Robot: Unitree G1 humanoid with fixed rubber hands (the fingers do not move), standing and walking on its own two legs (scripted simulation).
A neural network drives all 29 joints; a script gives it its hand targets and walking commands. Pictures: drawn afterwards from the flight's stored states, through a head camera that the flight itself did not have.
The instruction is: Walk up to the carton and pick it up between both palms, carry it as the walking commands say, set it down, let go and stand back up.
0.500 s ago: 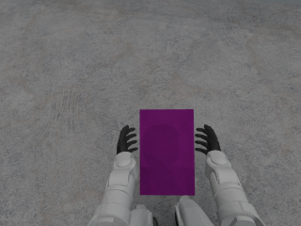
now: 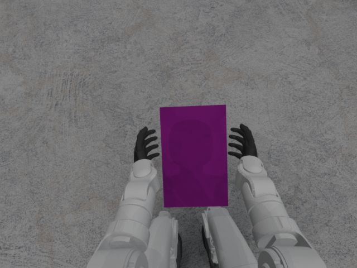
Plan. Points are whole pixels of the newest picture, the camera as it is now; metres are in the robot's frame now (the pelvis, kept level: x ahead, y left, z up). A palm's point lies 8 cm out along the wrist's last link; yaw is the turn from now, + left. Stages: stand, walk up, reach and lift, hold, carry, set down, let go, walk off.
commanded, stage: set down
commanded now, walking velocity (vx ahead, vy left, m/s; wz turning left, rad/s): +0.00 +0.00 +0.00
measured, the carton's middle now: (193, 151) +0.42 -0.04 -0.18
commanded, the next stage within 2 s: none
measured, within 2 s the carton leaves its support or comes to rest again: neither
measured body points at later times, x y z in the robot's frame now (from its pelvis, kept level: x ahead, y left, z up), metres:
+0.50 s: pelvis -0.01 +0.00 -0.06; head +0.21 -0.03 +0.33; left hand +0.42 +0.09 -0.15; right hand +0.40 -0.17 -0.16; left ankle +0.07 +0.10 -0.60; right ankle +0.10 -0.09 -0.60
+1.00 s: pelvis -0.05 +0.00 -0.13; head +0.26 -0.04 +0.17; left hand +0.46 +0.08 -0.25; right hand +0.43 -0.17 -0.26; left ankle +0.07 +0.10 -0.60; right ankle +0.10 -0.09 -0.60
